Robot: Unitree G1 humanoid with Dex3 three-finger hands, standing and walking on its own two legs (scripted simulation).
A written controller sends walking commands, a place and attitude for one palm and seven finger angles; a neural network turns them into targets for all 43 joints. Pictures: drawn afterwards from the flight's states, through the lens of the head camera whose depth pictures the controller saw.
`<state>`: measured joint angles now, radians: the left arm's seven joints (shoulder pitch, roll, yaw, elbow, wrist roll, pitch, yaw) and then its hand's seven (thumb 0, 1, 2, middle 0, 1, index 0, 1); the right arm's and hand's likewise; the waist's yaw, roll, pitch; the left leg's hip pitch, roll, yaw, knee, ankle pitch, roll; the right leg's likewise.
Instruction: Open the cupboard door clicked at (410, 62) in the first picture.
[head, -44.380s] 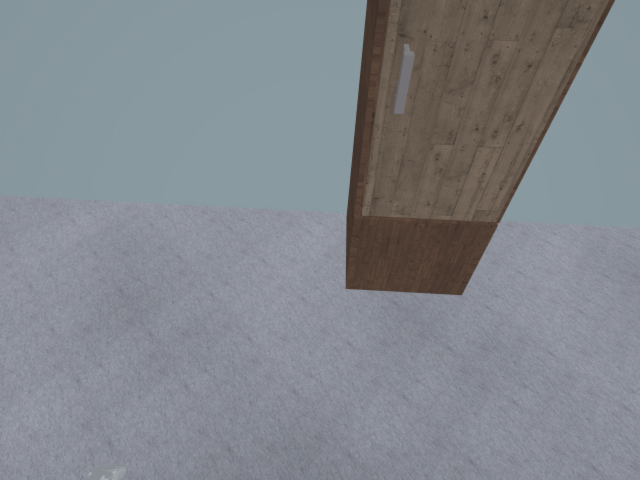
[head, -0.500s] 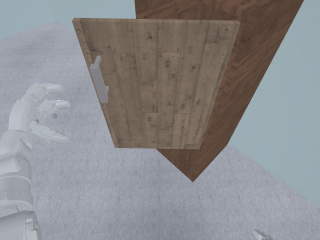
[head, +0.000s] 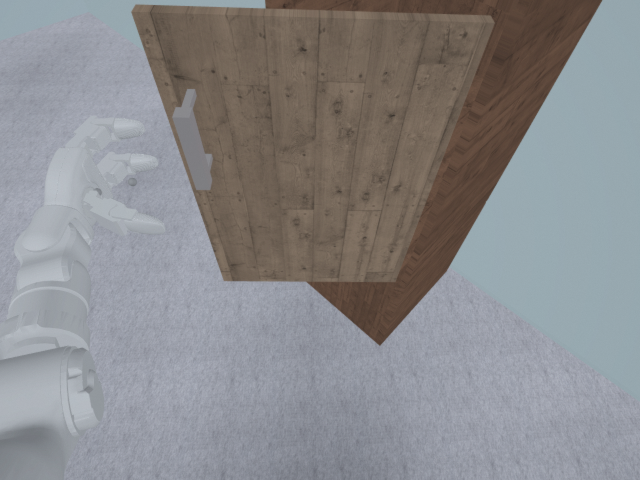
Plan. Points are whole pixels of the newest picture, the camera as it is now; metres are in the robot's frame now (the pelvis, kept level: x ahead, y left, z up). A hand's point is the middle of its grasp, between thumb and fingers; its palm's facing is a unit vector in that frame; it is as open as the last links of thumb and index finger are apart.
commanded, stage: move the hooked fingers beside the handle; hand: left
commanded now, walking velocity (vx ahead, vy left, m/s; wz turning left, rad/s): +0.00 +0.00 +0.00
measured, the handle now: (197, 141) +0.53 +0.17 +0.11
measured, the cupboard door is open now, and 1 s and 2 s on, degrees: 44 44 44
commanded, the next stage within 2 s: slide the fingers in behind the handle in 1.06 s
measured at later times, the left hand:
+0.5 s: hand (143, 165) +0.48 +0.23 +0.11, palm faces +0.01 -1.00 +0.00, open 13.9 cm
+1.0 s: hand (135, 169) +0.48 +0.24 +0.11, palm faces -0.01 -1.00 +0.01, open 14.0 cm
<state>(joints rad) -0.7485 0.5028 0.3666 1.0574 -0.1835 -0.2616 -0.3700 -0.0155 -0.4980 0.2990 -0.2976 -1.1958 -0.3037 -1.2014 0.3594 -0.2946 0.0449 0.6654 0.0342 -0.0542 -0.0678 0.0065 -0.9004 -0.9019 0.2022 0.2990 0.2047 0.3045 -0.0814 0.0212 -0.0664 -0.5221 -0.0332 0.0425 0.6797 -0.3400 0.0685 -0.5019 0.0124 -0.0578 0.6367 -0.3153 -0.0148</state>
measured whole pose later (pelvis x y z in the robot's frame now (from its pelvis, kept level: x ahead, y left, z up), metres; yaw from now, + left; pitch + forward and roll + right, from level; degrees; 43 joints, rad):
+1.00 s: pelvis +0.01 +0.00 -0.01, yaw -1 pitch +14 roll -3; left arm -0.82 0.58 0.41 1.14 -0.17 -0.27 -0.41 -0.02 -0.50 0.30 -0.30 -1.20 -0.30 -1.20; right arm 0.38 -0.29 0.05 0.62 0.03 0.05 -0.05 0.00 -0.90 -0.90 0.20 0.30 0.20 0.30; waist -0.11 0.02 -0.09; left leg -0.62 -0.01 0.04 0.75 -0.39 0.07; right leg -0.59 0.04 -0.06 0.67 -0.34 -0.02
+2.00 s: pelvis +0.00 -0.02 -0.01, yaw -2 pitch +13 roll -1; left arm -0.83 0.45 0.36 1.11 -0.13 -0.30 -0.23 -0.02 -0.50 0.30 -0.30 -1.20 -0.30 -1.20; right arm 0.40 -0.28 0.03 0.64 0.03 0.02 -0.03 0.00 -0.90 -0.90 0.20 0.30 0.20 0.30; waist -0.12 0.03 -0.09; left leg -0.60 0.00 0.05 0.75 -0.38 0.05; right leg -0.59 0.05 -0.05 0.70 -0.34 -0.04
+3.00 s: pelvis +0.00 -0.02 -0.01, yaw -1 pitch +12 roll -1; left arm -0.85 0.38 0.29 1.12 -0.13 -0.31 -0.16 -0.02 -0.42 0.33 -0.30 -1.20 -0.30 -1.21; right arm 0.39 -0.28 0.03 0.66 0.03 0.01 -0.02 0.01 -0.90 -0.90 0.20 0.30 0.20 0.30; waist -0.10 0.03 -0.08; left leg -0.59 -0.01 0.04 0.74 -0.37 0.04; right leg -0.58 0.04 -0.05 0.71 -0.34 -0.04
